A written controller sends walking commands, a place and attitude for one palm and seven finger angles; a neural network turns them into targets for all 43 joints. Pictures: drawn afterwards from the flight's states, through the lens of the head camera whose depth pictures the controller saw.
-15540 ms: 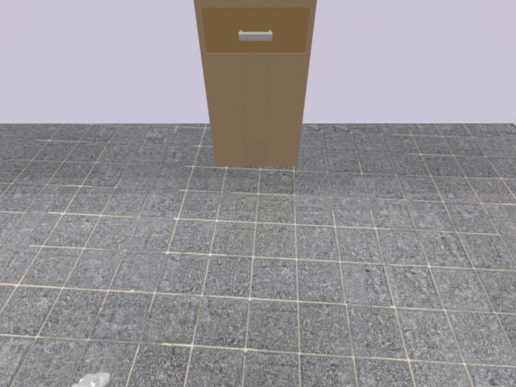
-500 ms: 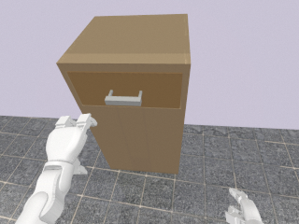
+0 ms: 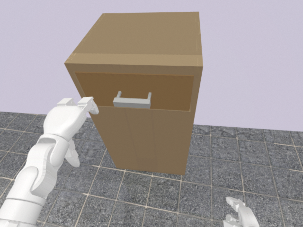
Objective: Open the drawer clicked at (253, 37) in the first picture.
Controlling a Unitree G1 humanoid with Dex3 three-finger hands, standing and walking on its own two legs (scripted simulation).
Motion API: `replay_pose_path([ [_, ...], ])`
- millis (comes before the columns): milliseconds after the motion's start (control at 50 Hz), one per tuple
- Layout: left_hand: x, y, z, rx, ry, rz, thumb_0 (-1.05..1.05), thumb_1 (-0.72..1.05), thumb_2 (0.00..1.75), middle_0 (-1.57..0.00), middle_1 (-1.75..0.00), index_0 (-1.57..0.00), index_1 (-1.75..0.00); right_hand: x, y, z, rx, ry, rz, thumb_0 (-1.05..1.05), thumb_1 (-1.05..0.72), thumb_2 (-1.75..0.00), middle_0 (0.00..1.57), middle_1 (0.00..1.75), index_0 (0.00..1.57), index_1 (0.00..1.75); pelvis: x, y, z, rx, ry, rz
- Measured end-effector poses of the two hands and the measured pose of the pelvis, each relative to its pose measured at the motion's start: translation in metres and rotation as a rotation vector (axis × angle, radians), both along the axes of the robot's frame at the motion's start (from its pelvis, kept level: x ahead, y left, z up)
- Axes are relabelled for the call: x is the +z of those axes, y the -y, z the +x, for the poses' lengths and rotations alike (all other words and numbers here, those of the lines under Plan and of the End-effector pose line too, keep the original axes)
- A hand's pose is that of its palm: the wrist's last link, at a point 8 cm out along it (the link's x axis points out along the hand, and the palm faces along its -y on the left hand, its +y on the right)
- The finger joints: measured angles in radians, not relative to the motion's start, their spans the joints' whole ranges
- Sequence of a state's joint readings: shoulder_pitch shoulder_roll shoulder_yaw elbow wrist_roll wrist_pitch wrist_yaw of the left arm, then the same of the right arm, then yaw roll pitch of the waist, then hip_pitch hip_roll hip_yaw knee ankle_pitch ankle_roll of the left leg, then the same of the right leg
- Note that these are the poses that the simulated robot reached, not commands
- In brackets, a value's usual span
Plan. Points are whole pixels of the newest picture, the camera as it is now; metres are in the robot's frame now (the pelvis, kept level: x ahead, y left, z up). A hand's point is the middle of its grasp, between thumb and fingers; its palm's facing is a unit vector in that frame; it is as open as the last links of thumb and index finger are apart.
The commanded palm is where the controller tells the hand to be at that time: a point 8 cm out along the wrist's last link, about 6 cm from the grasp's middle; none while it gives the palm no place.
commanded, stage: raise the hand with hooked fingers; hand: left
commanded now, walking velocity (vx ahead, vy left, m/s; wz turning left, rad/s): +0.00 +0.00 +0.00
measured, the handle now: (133, 98) +0.55 +0.16 -0.01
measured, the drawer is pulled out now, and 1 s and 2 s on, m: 0.00 0.00 0.00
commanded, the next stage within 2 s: move the hooked fingers above the handle in 0.20 s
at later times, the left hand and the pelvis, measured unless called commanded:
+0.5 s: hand (90, 134) +0.31 +0.21 +0.08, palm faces -0.01 -0.08 -1.00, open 13.9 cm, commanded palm +0.30 +0.22 +0.15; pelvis -0.01 -0.02 +0.00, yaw +1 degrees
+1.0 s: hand (110, 117) +0.38 +0.18 +0.07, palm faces +0.00 -0.07 -1.00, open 13.9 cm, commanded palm +0.37 +0.20 +0.13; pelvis +0.01 -0.02 -0.01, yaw -1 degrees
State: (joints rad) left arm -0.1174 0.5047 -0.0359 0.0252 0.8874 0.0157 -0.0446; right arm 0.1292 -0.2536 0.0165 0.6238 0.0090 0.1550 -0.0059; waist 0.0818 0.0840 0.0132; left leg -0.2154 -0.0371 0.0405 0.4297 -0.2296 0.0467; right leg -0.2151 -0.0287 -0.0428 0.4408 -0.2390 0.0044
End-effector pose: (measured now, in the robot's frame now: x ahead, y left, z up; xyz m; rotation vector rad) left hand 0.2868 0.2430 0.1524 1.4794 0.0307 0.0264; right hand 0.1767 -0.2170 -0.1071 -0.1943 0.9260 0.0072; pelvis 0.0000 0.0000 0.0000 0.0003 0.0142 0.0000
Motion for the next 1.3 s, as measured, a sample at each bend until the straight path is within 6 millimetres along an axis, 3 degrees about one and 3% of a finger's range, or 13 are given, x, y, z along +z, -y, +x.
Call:
replay_pose_path([
  [80, -0.007, 0.007, -0.006, -0.046, 0.002, 0.002, 0.0, -0.49, 0.3, -0.32, -1.2, -0.32, -1.2, -0.003, 0.009, -0.009, -0.007, -0.029, -0.022, 0.01, -0.9, -0.9, 0.2, 0.3, 0.2, 0.3, 0.0, 0.001, -0.001, 0.001, -0.008, 0.001],
  [180, 0.0, 0.009, -0.011, -0.057, 0.076, 0.008, 0.0, -0.49, 0.3, -0.32, -1.2, -0.32, -1.2, -0.006, 0.015, -0.013, -0.014, -0.043, -0.028, 0.01, -0.9, -0.9, 0.2, 0.3, 0.2, 0.3, -0.001, 0.004, -0.003, 0.004, -0.014, 0.002],
  [320, 0.002, 0.003, -0.008, 0.035, 0.079, 0.01, 0.0, -0.49, 0.3, -0.32, -1.2, -0.32, -1.2, -0.005, 0.014, -0.006, -0.018, -0.014, 0.002, 0.01, -0.9, -0.9, 0.2, 0.3, 0.2, 0.3, -0.001, 0.009, -0.006, 0.005, -0.012, 0.005],
  [420, -0.009, 0.015, -0.004, 0.015, 0.013, 0.006, 0.0, -0.49, 0.3, -0.32, -1.2, -0.32, -1.2, 0.0, 0.013, 0.001, -0.01, 0.022, 0.002, 0.01, -0.9, -0.9, 0.2, 0.3, 0.2, 0.3, -0.001, 0.012, -0.008, 0.01, -0.007, 0.006],
  [580, -0.014, 0.036, 0.019, -0.081, 0.027, 0.019, 0.0, -0.49, 0.3, -0.32, -1.2, -0.32, -1.2, 0.001, 0.022, -0.003, -0.029, 0.028, -0.019, 0.01, -0.9, -0.9, 0.2, 0.3, 0.2, 0.3, -0.002, 0.019, -0.008, 0.01, -0.02, 0.007],
  [760, -0.015, 0.039, 0.053, -0.025, 0.022, 0.036, 0.0, -0.49, 0.3, -0.32, -1.2, -0.32, -1.2, -0.013, 0.038, -0.028, -0.088, -0.058, -0.024, 0.01, -0.9, -0.9, 0.2, 0.3, 0.2, 0.3, -0.003, 0.021, -0.003, -0.001, -0.053, 0.011],
  [900, -0.026, 0.052, 0.066, -0.073, -0.014, 0.023, 0.0, -0.49, 0.3, -0.32, -1.2, -0.32, -1.2, -0.018, 0.05, -0.044, -0.135, -0.107, -0.042, 0.01, -0.9, -0.9, 0.2, 0.3, 0.2, 0.3, -0.004, 0.021, 0.005, -0.009, -0.069, 0.012],
  [1000, -0.03, 0.059, 0.076, -0.104, 0.008, 0.024, 0.0, -0.49, 0.3, -0.32, -1.2, -0.32, -1.2, -0.021, 0.054, -0.047, -0.154, -0.124, -0.05, 0.01, -0.9, -0.9, 0.2, 0.3, 0.2, 0.3, -0.006, 0.021, 0.008, -0.011, -0.083, 0.013],
  [1180, -0.03, 0.05, 0.103, -0.021, 0.016, 0.056, 0.0, -0.49, 0.3, -0.32, -1.2, -0.32, -1.2, -0.023, 0.052, -0.047, -0.17, -0.136, -0.041, 0.01, -0.9, -0.9, 0.2, 0.3, 0.2, 0.3, -0.008, 0.021, 0.013, -0.008, -0.113, 0.012],
  [1300, -0.039, 0.064, 0.119, -0.058, -0.045, 0.052, 0.0, -0.49, 0.3, -0.32, -1.2, -0.32, -1.2, -0.025, 0.052, -0.049, -0.178, -0.148, -0.046, 0.01, -0.9, -0.9, 0.2, 0.3, 0.2, 0.3, -0.009, 0.019, 0.015, -0.003, -0.124, 0.01],
])
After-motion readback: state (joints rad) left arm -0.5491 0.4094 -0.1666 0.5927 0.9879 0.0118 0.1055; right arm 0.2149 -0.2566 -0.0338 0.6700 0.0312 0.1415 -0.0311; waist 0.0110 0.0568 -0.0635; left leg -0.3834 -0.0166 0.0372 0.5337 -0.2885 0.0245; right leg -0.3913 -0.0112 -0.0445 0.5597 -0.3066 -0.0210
